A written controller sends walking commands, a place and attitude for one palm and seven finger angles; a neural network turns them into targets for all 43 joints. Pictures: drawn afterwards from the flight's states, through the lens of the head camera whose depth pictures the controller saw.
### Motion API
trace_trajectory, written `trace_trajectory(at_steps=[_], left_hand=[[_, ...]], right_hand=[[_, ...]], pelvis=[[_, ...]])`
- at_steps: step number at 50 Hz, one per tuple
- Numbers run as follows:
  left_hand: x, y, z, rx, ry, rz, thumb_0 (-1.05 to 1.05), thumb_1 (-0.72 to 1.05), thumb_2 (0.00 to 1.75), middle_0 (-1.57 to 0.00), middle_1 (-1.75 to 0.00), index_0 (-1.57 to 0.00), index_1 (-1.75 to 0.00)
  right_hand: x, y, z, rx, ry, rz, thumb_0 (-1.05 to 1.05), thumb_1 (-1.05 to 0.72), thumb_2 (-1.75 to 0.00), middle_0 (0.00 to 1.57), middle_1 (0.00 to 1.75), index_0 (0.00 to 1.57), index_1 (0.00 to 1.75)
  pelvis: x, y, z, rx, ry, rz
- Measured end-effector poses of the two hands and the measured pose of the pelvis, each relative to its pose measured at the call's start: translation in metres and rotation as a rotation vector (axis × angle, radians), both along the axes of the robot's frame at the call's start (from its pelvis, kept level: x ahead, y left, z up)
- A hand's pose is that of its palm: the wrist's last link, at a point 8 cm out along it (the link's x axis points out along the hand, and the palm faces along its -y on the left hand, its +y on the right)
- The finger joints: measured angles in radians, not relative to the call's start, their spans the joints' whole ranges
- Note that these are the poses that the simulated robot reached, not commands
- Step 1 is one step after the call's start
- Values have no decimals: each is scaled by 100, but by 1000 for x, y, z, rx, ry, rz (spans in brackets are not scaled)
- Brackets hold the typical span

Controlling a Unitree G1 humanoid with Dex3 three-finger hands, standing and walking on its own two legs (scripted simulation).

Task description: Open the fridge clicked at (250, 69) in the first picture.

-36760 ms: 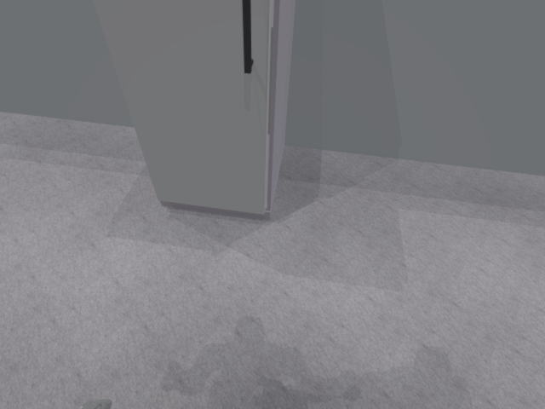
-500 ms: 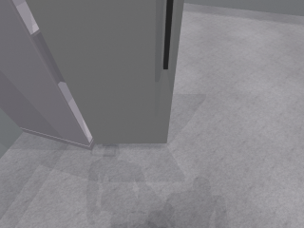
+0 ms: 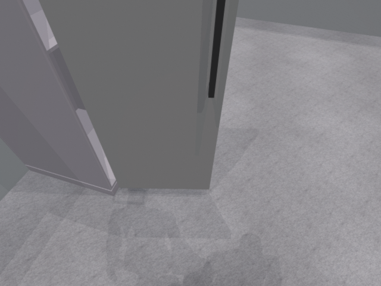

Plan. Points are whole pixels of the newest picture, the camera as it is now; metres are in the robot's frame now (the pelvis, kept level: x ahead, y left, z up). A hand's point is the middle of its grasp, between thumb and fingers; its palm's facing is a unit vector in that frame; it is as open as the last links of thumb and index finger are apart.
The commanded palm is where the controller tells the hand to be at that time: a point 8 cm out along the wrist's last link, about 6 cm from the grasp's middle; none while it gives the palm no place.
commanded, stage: let the arm hang, fingers relaxed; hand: right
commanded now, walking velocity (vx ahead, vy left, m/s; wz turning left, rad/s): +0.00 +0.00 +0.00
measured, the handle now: (218, 20) +0.68 -0.02 +0.24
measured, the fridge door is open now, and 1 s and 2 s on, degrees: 74 74 74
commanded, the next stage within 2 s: look to check the result in 0.04 s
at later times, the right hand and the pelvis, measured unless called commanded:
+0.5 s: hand out of the picture +0.02 -0.16 -0.18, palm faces +0.01 +0.98 -0.18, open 7.3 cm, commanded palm none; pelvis +0.01 +0.01 +0.00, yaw +0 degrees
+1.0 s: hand out of the picture +0.02 -0.16 -0.18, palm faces +0.01 +0.98 -0.18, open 7.3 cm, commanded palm none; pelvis +0.01 +0.01 +0.00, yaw +0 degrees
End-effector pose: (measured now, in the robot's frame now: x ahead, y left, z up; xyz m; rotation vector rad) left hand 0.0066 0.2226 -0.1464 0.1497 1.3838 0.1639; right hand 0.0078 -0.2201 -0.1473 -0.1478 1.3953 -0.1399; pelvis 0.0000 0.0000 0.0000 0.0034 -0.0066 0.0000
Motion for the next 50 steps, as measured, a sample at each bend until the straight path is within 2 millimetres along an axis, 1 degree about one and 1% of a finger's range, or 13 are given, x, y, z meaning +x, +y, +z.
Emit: trace_trajectory(at_steps=[19, 31, 50], left_hand=[[-8, -3, -1, -17, 47, 16, 1, 91, 90, -20, -30, -20, -30], [-3, -1, -1, -13, 40, 19, 1, 91, 90, -20, -30, -20, -30], [2, 2, 1, -6, 35, 15, 1, 91, 90, -20, -30, -20, -30]], right_hand=[[2, 7, 0, 3, 27, 1, 0, -91, -90, 20, 30, 20, 30], [7, 8, 0, 2, 19, 1, 0, -92, -90, 20, 30, 20, 30], [8, 10, 0, 5, 21, 0, 0, -91, -90, 20, 30, 20, 30]], pelvis=[[8, 4, 1, 0, 2, 7], [12, 6, 1, -1, -3, 9], [15, 8, 1, 0, -2, 8]])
